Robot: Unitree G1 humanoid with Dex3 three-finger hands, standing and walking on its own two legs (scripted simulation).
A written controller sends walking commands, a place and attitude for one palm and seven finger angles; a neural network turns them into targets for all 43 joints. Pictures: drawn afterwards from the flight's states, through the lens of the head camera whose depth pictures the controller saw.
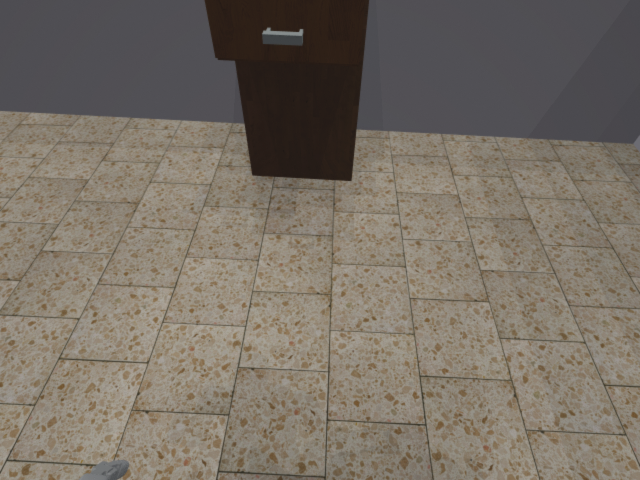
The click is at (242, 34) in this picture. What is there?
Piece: drawer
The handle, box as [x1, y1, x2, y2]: [262, 28, 302, 45]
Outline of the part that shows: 262,33 263,43 301,45 302,43 302,29 300,29 298,32 271,31 270,28 267,28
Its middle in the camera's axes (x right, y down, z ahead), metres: -0.11 -0.58 +1.10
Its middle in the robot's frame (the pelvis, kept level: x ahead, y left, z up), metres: +1.21 +0.17 +0.03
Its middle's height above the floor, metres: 0.80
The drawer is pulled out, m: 0.30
